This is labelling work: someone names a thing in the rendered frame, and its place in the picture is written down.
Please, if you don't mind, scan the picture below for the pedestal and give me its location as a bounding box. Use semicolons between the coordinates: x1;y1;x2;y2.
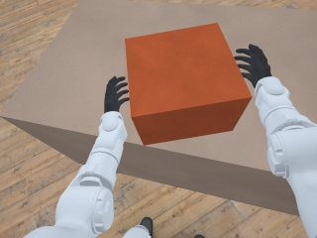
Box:
0;0;317;217

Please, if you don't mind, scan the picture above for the right robot upper arm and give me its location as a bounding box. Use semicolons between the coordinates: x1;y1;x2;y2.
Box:
266;127;317;238

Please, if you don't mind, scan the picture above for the carton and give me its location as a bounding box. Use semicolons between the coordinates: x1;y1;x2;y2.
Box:
125;23;252;146

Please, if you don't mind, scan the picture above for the left robot upper arm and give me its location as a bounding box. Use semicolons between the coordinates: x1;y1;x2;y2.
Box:
23;185;114;238

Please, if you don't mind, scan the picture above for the left robot shin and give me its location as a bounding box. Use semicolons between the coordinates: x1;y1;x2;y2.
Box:
135;225;149;233

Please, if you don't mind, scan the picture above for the left robot thigh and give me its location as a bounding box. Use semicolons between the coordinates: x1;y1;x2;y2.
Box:
122;227;152;238

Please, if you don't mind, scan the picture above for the right robot forearm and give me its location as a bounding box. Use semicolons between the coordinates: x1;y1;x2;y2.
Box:
254;76;317;138

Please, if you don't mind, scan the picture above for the left robot forearm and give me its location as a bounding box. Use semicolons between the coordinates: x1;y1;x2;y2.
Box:
54;111;128;222

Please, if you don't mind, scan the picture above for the left robot hand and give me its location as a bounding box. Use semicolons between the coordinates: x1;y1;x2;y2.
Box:
104;76;130;113

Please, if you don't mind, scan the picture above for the right robot hand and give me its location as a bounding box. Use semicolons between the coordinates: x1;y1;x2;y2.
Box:
234;44;272;88

